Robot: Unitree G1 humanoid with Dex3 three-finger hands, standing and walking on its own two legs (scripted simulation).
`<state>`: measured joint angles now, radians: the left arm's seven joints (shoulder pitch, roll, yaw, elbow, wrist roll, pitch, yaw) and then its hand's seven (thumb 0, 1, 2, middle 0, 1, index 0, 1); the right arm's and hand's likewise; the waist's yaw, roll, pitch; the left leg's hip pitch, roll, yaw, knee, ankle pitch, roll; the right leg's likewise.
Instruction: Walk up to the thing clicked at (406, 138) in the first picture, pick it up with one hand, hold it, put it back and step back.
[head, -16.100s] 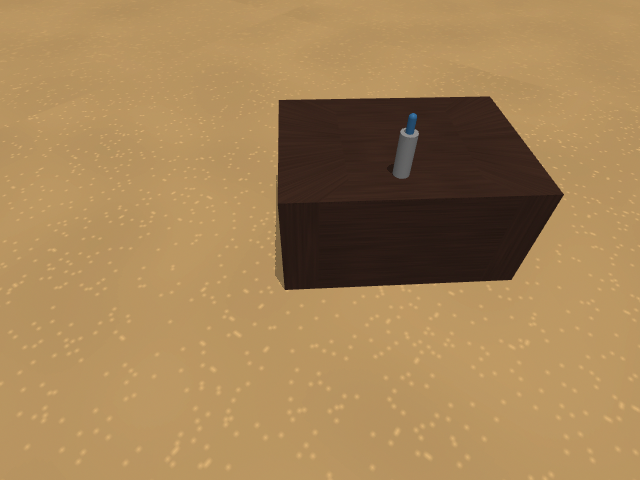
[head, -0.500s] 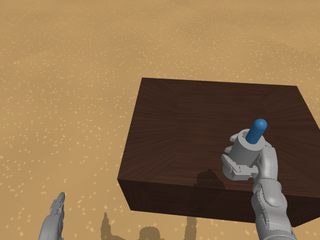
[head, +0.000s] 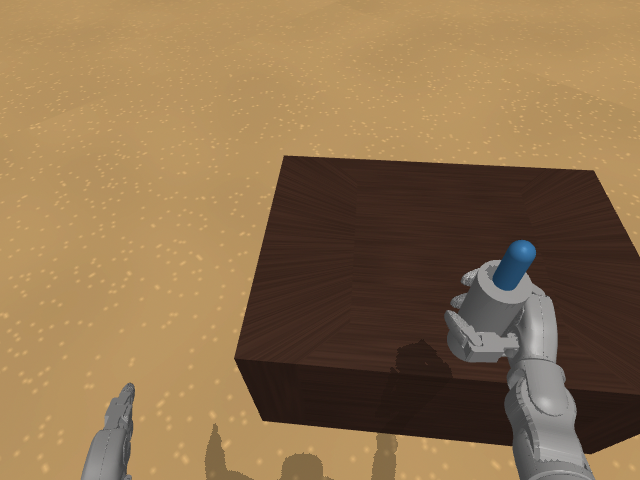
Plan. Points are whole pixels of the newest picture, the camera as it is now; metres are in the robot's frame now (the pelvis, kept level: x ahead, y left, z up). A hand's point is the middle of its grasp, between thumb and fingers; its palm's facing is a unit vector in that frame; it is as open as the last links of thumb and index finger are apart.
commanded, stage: hold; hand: right
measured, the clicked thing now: (491, 302) +0.33 -0.18 +0.06
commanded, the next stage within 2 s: crouch in 1.26 s
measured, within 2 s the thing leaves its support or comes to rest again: neither
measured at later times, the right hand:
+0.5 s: hand (479, 317) +0.33 -0.17 +0.03, palm faces +0.15 +0.99 +0.00, open 7.9 cm
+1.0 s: hand (479, 316) +0.33 -0.17 +0.03, palm faces +0.15 +0.99 +0.00, open 7.9 cm
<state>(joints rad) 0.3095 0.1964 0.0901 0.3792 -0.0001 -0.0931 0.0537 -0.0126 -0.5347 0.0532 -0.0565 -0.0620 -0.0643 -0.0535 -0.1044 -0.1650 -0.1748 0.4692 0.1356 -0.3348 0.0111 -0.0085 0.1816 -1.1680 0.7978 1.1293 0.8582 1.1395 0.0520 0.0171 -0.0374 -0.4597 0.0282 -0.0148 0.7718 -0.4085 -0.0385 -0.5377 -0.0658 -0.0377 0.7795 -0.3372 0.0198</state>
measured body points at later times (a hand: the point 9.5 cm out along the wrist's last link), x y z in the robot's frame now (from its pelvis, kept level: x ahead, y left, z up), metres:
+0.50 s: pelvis +0.00 +0.00 +0.00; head +0.03 -0.02 +0.45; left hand +0.15 +0.26 -0.05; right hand +0.31 -0.23 +0.03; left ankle -0.01 +0.14 -0.71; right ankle +0.03 -0.13 -0.71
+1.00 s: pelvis +0.00 +0.00 +0.00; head +0.03 -0.01 +0.45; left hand +0.16 +0.26 -0.04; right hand +0.31 -0.22 +0.03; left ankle -0.01 +0.14 -0.71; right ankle +0.03 -0.13 -0.71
